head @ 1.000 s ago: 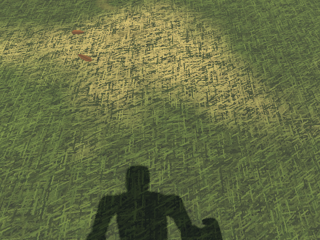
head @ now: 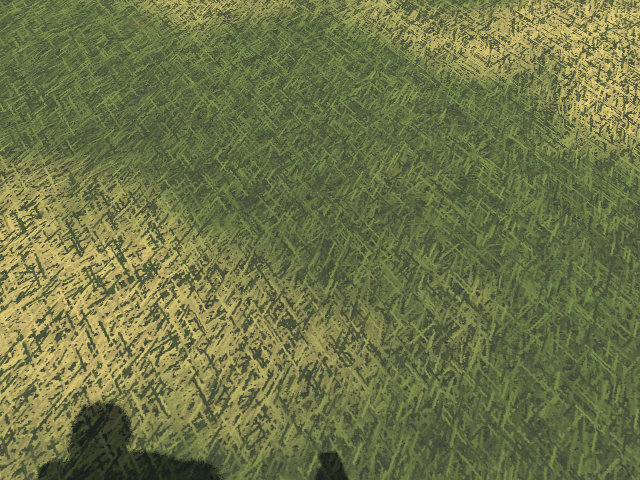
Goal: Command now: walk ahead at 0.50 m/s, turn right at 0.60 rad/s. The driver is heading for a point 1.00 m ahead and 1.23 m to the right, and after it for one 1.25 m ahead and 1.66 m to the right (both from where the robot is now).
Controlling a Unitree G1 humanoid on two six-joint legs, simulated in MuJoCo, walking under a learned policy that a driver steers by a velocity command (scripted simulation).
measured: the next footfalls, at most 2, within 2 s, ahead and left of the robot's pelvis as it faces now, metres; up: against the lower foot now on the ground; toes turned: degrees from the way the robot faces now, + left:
right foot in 0.42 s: +0.36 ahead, -0.18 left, +0.00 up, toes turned -18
left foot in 0.92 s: +0.71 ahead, -0.08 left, +0.00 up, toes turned -25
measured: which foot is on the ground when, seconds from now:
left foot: down 0.00-0.44, up 0.46-0.90, down 0.92-1.00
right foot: up 0.00-0.40, down 0.42-0.94, up 0.96-1.00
